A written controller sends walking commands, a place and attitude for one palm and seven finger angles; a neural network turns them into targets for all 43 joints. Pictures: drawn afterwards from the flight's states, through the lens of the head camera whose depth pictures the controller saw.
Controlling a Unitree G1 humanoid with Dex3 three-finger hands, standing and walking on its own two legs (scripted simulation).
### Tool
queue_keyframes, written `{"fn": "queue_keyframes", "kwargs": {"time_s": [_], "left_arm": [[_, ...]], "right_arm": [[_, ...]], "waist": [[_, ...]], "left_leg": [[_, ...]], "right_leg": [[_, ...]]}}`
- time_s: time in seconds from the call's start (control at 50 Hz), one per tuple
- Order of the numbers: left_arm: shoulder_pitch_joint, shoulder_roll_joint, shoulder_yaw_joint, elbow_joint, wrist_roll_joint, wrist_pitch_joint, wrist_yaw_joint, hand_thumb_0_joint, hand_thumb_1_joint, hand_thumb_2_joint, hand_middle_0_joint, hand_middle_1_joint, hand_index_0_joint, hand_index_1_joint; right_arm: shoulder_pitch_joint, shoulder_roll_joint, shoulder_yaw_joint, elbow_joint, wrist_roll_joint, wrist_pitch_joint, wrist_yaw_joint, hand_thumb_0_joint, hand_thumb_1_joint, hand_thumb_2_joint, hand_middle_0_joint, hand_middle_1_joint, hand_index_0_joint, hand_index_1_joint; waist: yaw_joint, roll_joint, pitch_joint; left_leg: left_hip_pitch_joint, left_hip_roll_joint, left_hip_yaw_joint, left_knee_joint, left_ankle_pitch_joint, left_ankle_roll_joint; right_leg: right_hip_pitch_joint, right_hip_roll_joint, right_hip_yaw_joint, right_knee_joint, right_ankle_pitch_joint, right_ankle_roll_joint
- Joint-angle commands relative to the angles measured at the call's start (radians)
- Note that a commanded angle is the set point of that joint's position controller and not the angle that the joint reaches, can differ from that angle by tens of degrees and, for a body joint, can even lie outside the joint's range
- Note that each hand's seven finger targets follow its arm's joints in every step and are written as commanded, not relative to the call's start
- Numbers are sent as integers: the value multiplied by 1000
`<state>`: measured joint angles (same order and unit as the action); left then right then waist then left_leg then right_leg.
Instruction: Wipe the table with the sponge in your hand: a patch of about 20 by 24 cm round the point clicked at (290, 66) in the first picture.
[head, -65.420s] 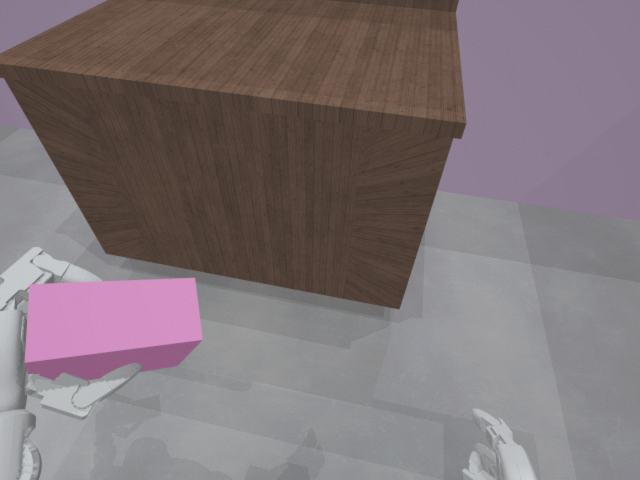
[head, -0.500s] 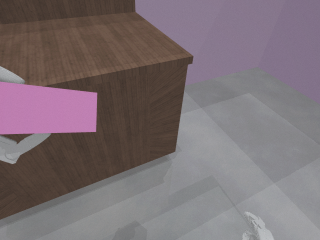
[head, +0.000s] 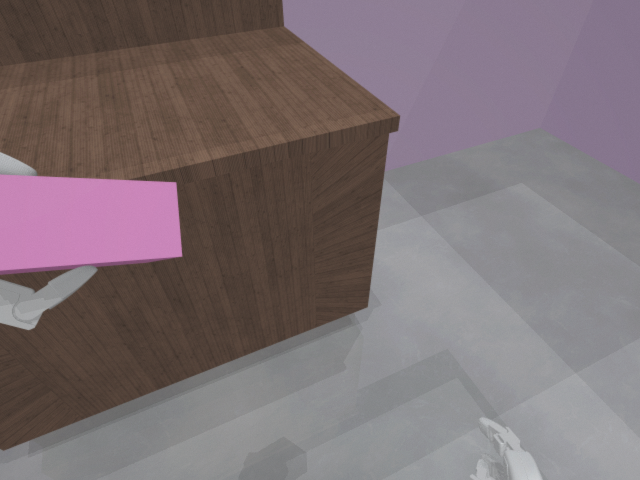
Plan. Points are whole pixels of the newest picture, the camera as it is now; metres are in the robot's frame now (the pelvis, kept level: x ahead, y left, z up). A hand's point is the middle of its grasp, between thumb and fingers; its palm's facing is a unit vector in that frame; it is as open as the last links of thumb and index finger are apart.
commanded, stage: stop stepping back and stand still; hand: left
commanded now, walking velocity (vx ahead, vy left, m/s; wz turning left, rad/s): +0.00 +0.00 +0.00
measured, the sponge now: (108, 228) +0.26 +0.20 +0.26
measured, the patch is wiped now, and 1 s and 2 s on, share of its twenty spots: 1.00 1.00 1.00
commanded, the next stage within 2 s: stand and wait in 0.46 s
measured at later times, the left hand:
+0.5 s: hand (22, 228) +0.24 +0.25 +0.28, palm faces +0.47 -0.81 -0.34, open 10.5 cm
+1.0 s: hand (25, 239) +0.23 +0.24 +0.27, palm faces +0.46 -0.80 -0.37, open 10.5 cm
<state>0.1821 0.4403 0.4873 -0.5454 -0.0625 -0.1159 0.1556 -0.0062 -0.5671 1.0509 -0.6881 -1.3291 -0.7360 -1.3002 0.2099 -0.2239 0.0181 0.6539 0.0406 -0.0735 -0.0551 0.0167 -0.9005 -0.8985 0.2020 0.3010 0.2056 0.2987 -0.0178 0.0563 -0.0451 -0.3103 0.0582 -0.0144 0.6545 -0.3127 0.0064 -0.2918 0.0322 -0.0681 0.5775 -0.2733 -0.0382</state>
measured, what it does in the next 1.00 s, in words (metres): stands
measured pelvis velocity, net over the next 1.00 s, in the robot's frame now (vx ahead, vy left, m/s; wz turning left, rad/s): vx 0.00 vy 0.02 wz -0.03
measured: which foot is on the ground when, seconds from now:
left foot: down 0.00-1.00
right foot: down 0.00-1.00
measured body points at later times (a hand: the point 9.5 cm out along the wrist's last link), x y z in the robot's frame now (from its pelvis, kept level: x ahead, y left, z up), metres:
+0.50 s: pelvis +0.01 +0.02 +0.01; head +0.02 +0.02 +0.46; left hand +0.21 +0.29 +0.29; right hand +0.20 -0.21 -0.06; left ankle +0.01 +0.14 -0.73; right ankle +0.02 -0.10 -0.73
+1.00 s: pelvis +0.00 +0.02 +0.01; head +0.00 +0.00 +0.46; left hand +0.20 +0.28 +0.29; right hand +0.17 -0.23 -0.07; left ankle +0.01 +0.14 -0.73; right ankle +0.02 -0.10 -0.73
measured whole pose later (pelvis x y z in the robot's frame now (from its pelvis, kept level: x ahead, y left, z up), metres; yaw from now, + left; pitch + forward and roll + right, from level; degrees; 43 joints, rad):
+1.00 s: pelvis +0.00 +0.02 +0.01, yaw -2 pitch +0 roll -1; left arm 0.31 0.42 0.46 -0.61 -0.07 -0.15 0.15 -0.01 -0.57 1.05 -0.69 -1.33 -0.74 -1.30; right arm 0.18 -0.23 0.01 0.63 0.03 -0.05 -0.06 0.02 -0.90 -0.90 0.20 0.30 0.21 0.30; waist -0.01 0.05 -0.02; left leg -0.25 0.05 0.03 0.50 -0.25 -0.01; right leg -0.24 0.02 -0.03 0.42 -0.19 -0.01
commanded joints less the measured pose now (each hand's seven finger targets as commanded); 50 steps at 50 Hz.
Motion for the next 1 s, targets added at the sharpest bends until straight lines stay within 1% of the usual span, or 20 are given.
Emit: {"fn": "queue_keyframes", "kwargs": {"time_s": [0.0, 0.04, 0.06, 0.08, 0.12, 0.16, 0.26, 0.4, 0.42, 0.46, 0.54, 0.56, 0.64, 0.66, 0.74, 0.76, 0.82, 0.86, 0.94, 0.98], "left_arm": [[-44, 213, 99, -294, -15, -79, 7, 0, 100, 1300, -1200, -1600, -1200, -1600], [-15, 223, 122, -363, -11, -93, 14, 0, 100, 1300, -1200, -1600, -1200, -1600], [-6, 235, 134, -379, -11, -95, 16, 0, 100, 1300, -1200, -1600, -1200, -1600], [2, 224, 134, -364, -13, -96, 19, 0, 100, 1300, -1200, -1600, -1200, -1600], [-17, 218, 135, -343, -16, -97, 23, 0, 100, 1300, -1200, -1600, -1200, -1600], [-31, 209, 125, -315, -17, -93, 22, 0, 100, 1300, -1200, -1600, -1200, -1600], [-31, 189, 106, -262, -20, -86, 16, 0, 100, 1300, -1200, -1600, -1200, -1600], [-43, 183, 88, -289, -17, -85, 14, 0, 100, 1300, -1200, -1600, -1200, -1600], [-49, 180, 84, -299, -16, -87, 15, 0, 100, 1300, -1200, -1600, -1200, -1600], [-41, 199, 101, -323, -15, -91, 18, 0, 100, 1300, -1200, -1600, -1200, -1600], [-26, 197, 108, -307, -19, -93, 21, 0, 100, 1300, -1200, -1600, -1200, -1600], [-22, 188, 97, -296, -19, -90, 19, 0, 100, 1300, -1200, -1600, -1200, -1600], [-24, 185, 98, -270, -19, -89, 21, 0, 100, 1300, -1200, -1600, -1200, -1600], [-18, 183, 94, -265, -19, -87, 19, 0, 100, 1300, -1200, -1600, -1200, -1600], [-20, 178, 89, -267, -19, -88, 19, 0, 100, 1300, -1200, -1600, -1200, -1600], [-14, 183, 91, -265, -19, -86, 18, 0, 100, 1300, -1200, -1600, -1200, -1600], [-10, 187, 97, -252, -18, -86, 21, 0, 100, 1300, -1200, -1600, -1200, -1600], [-11, 188, 98, -263, -17, -88, 21, 0, 100, 1300, -1200, -1600, -1200, -1600], [-19, 191, 102, -258, -17, -89, 26, 0, 100, 1300, -1200, -1600, -1200, -1600], [-12, 184, 95, -258, -16, -87, 26, 0, 100, 1300, -1200, -1600, -1200, -1600]], "right_arm": [[-148, -99, -40, -186, -13, -50, 4, 0, -900, -900, 200, 300, 200, 300], [-152, -97, -39, -196, -16, -53, 5, 0, -900, -900, 200, 300, 200, 300], [-156, -97, -38, -199, -15, -55, 4, 0, -900, -900, 200, 300, 200, 300], [-152, -92, -38, -193, -13, -54, 3, 0, -900, -900, 200, 300, 200, 300], [-149, -99, -44, -190, -11, -51, 2, 0, -900, -900, 200, 300, 200, 300], [-151, -103, -46, -190, -10, -50, -1, 0, -900, -900, 200, 300, 200, 300], [-154, -101, -45, -191, -8, -40, -2, 0, -900, -900, 200, 300, 200, 300], [-171, -99, -38, -202, -13, -31, -5, 0, -900, -900, 200, 300, 200, 300], [-170, -101, -39, -201, -14, -31, -5, 0, -900, -900, 200, 300, 200, 300], [-174, -101, -39, -206, -16, -33, -8, 0, -900, -900, 200, 300, 200, 300], [-165, -97, -40, -200, -15, -31, -9, 0, -900, -900, 200, 300, 200, 300], [-169, -102, -39, -203, -15, -32, -9, 0, -900, -900, 200, 300, 200, 300], [-159, -99, -43, -194, -13, -27, -9, 0, -900, -900, 200, 300, 200, 300], [-166, -103, -41, -198, -14, -29, -10, 0, -900, -900, 200, 300, 200, 300], [-162, -103, -43, -195, -13, -27, -10, 0, -900, -900, 200, 300, 200, 300], [-170, -106, -42, -200, -13, -28, -11, 0, -900, -900, 200, 300, 200, 300], [-164, -102, -43, -195, -14, -27, -11, 0, -900, -900, 200, 300, 200, 300], [-163, -107, -46, -195, -14, -28, -11, 0, -900, -900, 200, 300, 200, 300], [-159, -105, -47, -190, -14, -29, -11, 0, -900, -900, 200, 300, 200, 300], [-159, -104, -46, -190, -13, -30, -11, 0, -900, -900, 200, 300, 200, 300]], "waist": [[3, 12, -88], [13, 62, -125], [15, 80, -129], [17, 50, -140], [14, 60, -150], [9, 82, -142], [7, 42, -140], [12, 17, -109], [12, 35, -114], [14, 69, -125], [16, 31, -141], [13, 57, -121], [11, 2, -124], [11, 25, -115], [11, 2, -110], [12, 22, -94], [13, -16, -87], [11, 3, -95], [11, -22, -97], [9, 3, -93]], "left_leg": [[90, 35, -57, -169, 216, 34], [95, 74, -90, -202, 342, 48], [104, 85, -99, -212, 388, 49], [109, 90, -94, -209, 408, 46], [121, 82, -73, -199, 413, 35], [129, 75, -70, -199, 402, 26], [141, 61, -56, -197, 366, 19], [98, 59, -57, -240, 244, 20], [96, 57, -57, -242, 234, 20], [107, 59, -63, -251, 261, 20], [107, 59, -56, -242, 274, 16], [100, 55, -62, -247, 269, 14], [99, 48, -46, -233, 223, 13], [94, 47, -54, -239, 221, 13], [93, 49, -50, -247, 194, 14], [85, 48, -55, -252, 179, 15], [72, 42, -47, -243, 134, 17], [77, 39, -51, -240, 140, 16], [79, 37, -44, -233, 124, 17], [82, 40, -47, -238, 131, 18]], "right_leg": [[54, -148, 175, -138, 184, -7], [94, -85, 100, -74, 261, 27], [100, -79, 91, -58, 278, 31], [113, -70, 87, -63, 287, 36], [131, -71, 100, -84, 310, 32], [131, -77, 107, -94, 323, 26], [143, -89, 121, -136, 347, 22], [131, -85, 116, -165, 261, 28], [134, -86, 120, -167, 256, 25], [134, -86, 112, -153, 264, 23], [151, -87, 116, -165, 269, 27], [139, -90, 116, -165, 262, 23], [138, -97, 134, -192, 251, 23], [132, -100, 135, -193, 240, 20], [122, -94, 132, -199, 218, 25], [110, -97, 135, -203, 197, 22], [101, -100, 150, -227, 156, 23], [102, -107, 158, -229, 150, 17], [96, -107, 167, -243, 125, 19], [91, -106, 165, -238, 131, 17]]}}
